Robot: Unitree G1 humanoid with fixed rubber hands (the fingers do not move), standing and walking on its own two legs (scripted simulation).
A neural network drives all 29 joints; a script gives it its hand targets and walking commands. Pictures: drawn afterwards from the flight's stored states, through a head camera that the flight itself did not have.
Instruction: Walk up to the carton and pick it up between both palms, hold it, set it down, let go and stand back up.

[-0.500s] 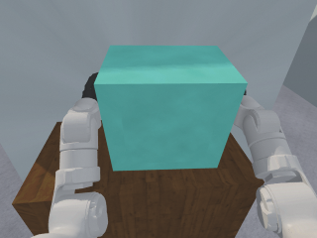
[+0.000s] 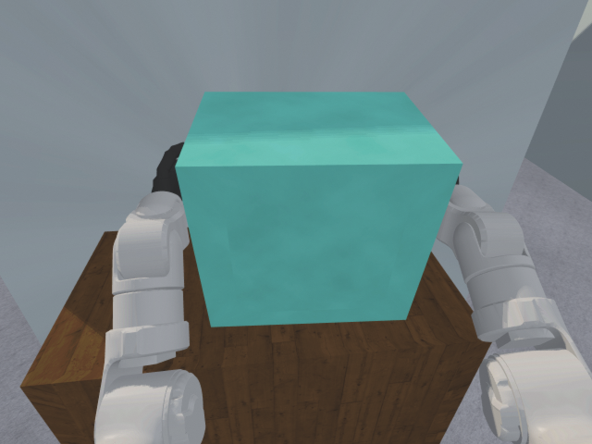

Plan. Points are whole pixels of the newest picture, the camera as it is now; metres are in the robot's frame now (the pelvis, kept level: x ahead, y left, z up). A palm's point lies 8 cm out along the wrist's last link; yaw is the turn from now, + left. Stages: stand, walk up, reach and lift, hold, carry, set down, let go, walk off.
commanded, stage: hold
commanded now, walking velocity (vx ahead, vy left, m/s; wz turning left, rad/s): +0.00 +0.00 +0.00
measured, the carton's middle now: (308, 208) +0.35 +0.00 +0.23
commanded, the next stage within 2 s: none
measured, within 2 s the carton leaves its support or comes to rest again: neither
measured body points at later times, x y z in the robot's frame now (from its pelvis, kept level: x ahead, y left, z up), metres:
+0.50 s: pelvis +0.00 +0.00 +0.00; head -0.09 +0.02 +0.44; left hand +0.36 +0.18 +0.24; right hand +0.37 -0.18 +0.25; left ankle +0.04 +0.08 -0.75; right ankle -0.01 -0.12 -0.75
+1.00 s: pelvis +0.00 +0.00 +0.00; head -0.09 +0.02 +0.44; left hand +0.36 +0.18 +0.25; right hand +0.37 -0.18 +0.25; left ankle +0.04 +0.08 -0.75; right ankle -0.01 -0.12 -0.75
